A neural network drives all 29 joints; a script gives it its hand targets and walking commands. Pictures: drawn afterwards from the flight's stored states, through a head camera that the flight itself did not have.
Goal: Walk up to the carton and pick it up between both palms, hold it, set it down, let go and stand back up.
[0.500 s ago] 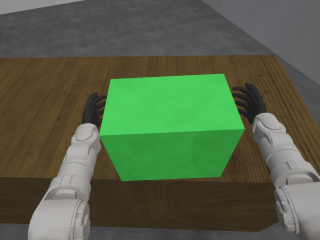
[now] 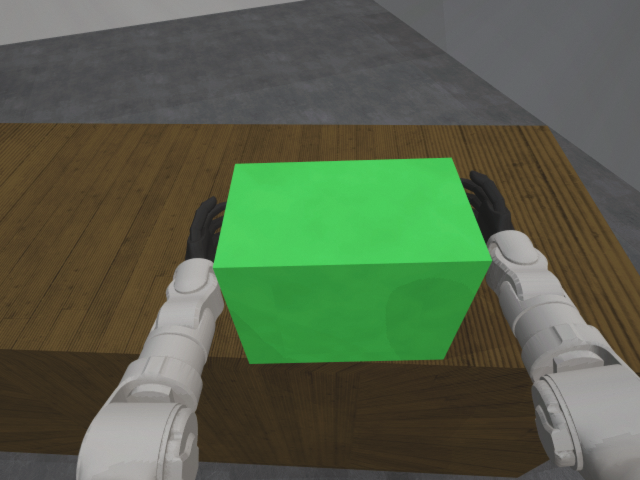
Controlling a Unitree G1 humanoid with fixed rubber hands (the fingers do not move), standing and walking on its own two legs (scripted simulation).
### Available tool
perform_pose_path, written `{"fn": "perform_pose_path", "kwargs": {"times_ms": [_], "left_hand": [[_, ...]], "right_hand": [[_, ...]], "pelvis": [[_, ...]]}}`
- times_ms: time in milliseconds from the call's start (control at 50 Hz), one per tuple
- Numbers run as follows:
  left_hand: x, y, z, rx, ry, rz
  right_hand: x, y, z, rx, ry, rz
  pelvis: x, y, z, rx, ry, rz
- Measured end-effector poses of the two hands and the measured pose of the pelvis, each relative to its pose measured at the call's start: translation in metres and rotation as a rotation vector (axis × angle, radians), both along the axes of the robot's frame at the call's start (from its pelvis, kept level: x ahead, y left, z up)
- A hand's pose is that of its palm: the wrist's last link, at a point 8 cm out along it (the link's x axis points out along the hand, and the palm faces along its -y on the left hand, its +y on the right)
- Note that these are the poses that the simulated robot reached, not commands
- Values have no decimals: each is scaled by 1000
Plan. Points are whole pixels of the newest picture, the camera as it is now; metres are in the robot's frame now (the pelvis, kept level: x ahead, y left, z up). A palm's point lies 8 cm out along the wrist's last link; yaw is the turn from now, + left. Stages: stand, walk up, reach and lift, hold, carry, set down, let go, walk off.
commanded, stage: reach and lift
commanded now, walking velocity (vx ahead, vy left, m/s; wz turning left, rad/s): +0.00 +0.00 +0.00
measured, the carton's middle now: (344, 266) +0.40 +0.01 +0.05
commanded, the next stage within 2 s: none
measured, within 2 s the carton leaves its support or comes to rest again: leaves its support in 1.08 s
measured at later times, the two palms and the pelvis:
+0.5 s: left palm (206, 254) +0.39 +0.19 +0.08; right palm (488, 235) +0.43 -0.18 +0.09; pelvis +0.00 +0.00 +0.00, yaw +0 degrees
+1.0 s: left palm (206, 258) +0.39 +0.19 +0.08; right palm (490, 242) +0.42 -0.18 +0.09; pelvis +0.00 +0.00 +0.00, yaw +0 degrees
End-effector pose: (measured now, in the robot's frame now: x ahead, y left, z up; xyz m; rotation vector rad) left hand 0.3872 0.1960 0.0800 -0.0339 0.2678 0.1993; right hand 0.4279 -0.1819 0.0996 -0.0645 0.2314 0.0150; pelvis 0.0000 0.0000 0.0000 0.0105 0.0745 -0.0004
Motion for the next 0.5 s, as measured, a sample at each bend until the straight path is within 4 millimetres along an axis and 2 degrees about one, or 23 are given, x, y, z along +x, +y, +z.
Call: {"fn": "perform_pose_path", "kwargs": {"times_ms": [320,500], "left_hand": [[6,-1,1,7,-36,21],[6,-3,1,4,-39,18]], "right_hand": [[3,1,-12,1,22,-13],[3,1,-12,-4,18,-27]], "pelvis": [[3,0,0,0,22,0],[3,0,0,0,22,1]]}}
